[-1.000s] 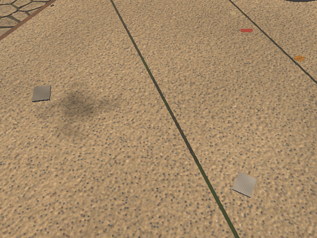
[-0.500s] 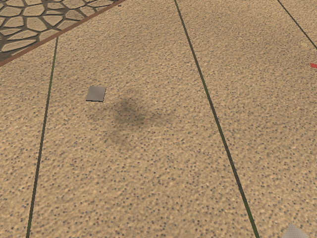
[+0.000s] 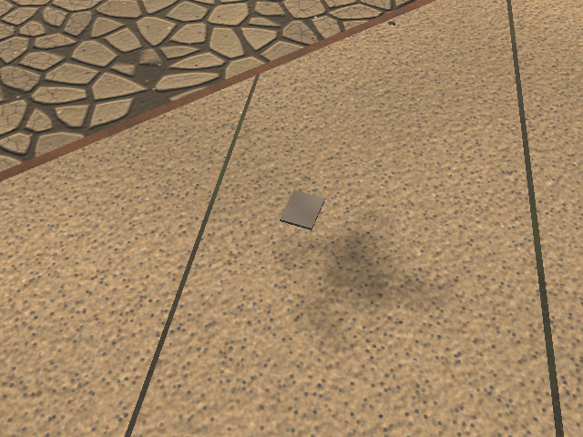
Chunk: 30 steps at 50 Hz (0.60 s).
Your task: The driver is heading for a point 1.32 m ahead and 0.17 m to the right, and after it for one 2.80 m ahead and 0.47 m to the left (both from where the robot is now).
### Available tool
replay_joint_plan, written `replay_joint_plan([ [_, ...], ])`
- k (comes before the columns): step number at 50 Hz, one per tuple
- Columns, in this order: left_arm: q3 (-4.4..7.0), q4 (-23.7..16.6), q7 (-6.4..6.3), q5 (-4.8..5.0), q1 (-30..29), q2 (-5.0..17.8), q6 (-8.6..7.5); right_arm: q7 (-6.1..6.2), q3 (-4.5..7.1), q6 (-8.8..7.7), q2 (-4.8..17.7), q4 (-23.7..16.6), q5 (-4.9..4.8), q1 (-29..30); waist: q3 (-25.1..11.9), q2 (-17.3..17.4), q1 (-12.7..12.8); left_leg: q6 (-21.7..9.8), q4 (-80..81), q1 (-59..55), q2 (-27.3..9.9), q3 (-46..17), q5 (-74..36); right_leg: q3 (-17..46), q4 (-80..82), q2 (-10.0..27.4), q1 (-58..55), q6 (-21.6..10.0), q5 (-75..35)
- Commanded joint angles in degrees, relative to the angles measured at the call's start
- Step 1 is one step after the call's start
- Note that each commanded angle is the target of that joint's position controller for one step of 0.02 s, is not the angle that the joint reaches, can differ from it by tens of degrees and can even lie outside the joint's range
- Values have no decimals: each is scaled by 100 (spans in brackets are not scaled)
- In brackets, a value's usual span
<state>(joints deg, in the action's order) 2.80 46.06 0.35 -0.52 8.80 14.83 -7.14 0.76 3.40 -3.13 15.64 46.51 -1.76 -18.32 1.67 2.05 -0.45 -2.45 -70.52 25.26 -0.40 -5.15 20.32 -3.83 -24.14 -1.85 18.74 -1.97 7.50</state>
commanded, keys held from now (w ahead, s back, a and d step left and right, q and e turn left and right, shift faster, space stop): w+q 0.04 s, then w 0.50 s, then w+e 0.46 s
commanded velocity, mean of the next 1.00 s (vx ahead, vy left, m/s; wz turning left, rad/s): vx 0.50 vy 0.00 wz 0.01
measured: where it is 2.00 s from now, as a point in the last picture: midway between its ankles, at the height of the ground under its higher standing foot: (323, 235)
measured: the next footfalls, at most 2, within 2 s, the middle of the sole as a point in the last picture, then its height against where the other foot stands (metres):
left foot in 0.36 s outside the picture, level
right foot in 0.94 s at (315, 348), level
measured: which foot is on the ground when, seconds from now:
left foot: up 0.00-0.34, down 0.36-0.92, up 0.94-1.00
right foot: down 0.00-0.36, up 0.38-0.92, down 0.94-1.00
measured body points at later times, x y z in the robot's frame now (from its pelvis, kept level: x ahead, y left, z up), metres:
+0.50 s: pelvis +0.26 +0.09 +0.00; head +0.29 +0.11 +0.45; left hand +0.29 +0.37 -0.14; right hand +0.43 -0.16 -0.10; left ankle +0.30 +0.18 -0.74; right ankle +0.19 -0.09 -0.64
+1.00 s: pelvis +0.54 +0.05 -0.02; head +0.59 +0.05 +0.43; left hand +0.74 +0.30 -0.12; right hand +0.58 -0.22 -0.15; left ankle +0.35 +0.19 -0.65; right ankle +0.64 -0.02 -0.74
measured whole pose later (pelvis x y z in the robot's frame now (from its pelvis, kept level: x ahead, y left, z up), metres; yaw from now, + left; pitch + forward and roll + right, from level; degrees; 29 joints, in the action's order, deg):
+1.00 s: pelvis +0.54 +0.05 -0.02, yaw -5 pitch +3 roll +0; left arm 3.6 42.5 3.0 1.1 6.4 15.8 -4.0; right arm 0.7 2.9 -4.8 15.2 48.2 -0.5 -17.8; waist 2.3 -0.1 -1.0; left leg 0.7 -61.2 10.6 -1.1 2.1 28.6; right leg -2.5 -36.3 -3.5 29.6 -6.3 10.3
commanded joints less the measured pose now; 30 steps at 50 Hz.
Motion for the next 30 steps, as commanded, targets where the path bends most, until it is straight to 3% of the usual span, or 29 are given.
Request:
replay_joint_plan([
  [1, 138, -115, 26, 2, 194, 490, -80, -30, 83, 31, 195, -477, -27, -176, -278, -634, 9, 12, 28, 1045, -697, -151, -329, 1502, 1522, 1631, -970, -973, -145],
  [5, 238, 127, 52, 33, 464, 773, -121, -24, 24, 65, 104, -783, 73, 319, -79, -408, 48, 73, 939, 1492, -763, -206, -913, 946, 1777, 1718, -986, -1180, -735],
  [10, 240, 261, 46, 137, 649, 963, 4, -200, -79, -91, 70, -1027, 92, 1265, 85, -415, 314, 58, 2780, 1115, -600, 369, -2068, 193, 1683, 1446, -1107, -957, -916],
  [14, 260, 491, 53, 235, 1073, 1153, 147, -297, -74, -112, 209, -1317, 40, 1825, 223, -584, 446, -75, 3482, 1024, -461, 569, -1512, 303, 1420, 1767, -1721, -830, -783],
  [16, 268, 539, 34, 269, 1018, 1239, 236, -314, -1, -130, 372, -1320, 69, 1581, 74, -702, 178, -260, 3835, 467, -243, 761, -1183, 247, 920, 1841, -1917, -700, -1600],
  [17, 246, 548, 22, 267, 942, 1222, 274, -298, 113, -137, 544, -1139, 103, 965, -290, -659, -201, -386, 4098, -464, -15, 938, -1324, 7, 120, 1646, -1816, -558, -2508],
  [18, 167, 533, -3, 204, 1003, 1027, 279, -244, 294, -123, 880, -838, 113, -7, -896, -520, -607, -553, 4035, -1897, 21, 859, -1449, -268, -1109, 1345, -1261, -357, -2731],
  [19, 12, 315, -7, 45, 1086, 617, 230, -144, 452, -81, 1476, -697, 180, -962, -1680, 535, -838, -1085, 4141, -3725, -1361, -1087, -1338, -500, -3297, 850, 422, -23, -865],
  [20, -117, 282, 32, 81, 1497, 227, 76, -172, 432, -100, 1693, -698, 170, -994, -2281, 1509, -462, -1777, 5117, -4579, -2282, -3634, -672, 318, -4734, 58, 1953, 117, 2568],
  [21, 41, 285, 67, 270, 1099, 824, -2, -208, 285, -149, 1122, -715, 153, -819, -1809, 797, -577, -1557, 5277, -4244, -2142, -3310, -556, 808, -5259, 386, 2569, 40, 2397],
  [22, 67, 151, 78, 333, 735, 890, -36, -224, 213, -174, 907, -757, 137, -422, -1148, 629, -444, -1349, 5281, -3531, -1939, -2367, -1049, 700, -5156, 652, 2739, -56, 1839],
  [23, 62, 153, 38, 245, 562, 804, -22, -246, 164, -177, 730, -807, 133, 7, -852, 204, -252, -1205, 5372, -2817, -1653, -1733, -1521, 656, -4838, 882, 2489, -51, 1347],
  [24, 94, 164, 23, 158, 547, 771, 31, -271, 120, -193, 555, -838, 156, 274, -618, 225, -72, -1122, 5565, -2261, -1427, -1271, -1869, 679, -4504, 1031, 2204, -29, 1014],
  [25, 97, 201, 36, 154, 683, 693, 111, -276, 100, -221, 459, -830, 184, 389, -594, 318, 88, -1100, 5768, -1931, -1312, -1027, -1970, 724, -4352, 1118, 1863, -6, 782],
  [27, 80, 230, 28, 140, 763, 513, 241, -264, 125, -313, 504, -721, 176, 347, -507, 229, 210, -1191, 6032, -1685, -1242, -710, -2384, 679, -4115, 1093, 1730, 78, 506],
  [30, 76, 118, 9, 136, 365, 435, 332, -168, 171, -356, 595, -499, 221, 118, -203, 97, 138, -1144, 6248, -1818, -1256, -191, -2651, 774, -3453, 1077, 2262, 187, -197],
])
Keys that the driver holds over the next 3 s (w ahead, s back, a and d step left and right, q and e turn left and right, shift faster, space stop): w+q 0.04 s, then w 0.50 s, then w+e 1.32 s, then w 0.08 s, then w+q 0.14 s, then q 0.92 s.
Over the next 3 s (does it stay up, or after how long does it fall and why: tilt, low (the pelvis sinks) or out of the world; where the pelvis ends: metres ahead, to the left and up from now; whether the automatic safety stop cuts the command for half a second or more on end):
stays up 1.26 -0.30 0.00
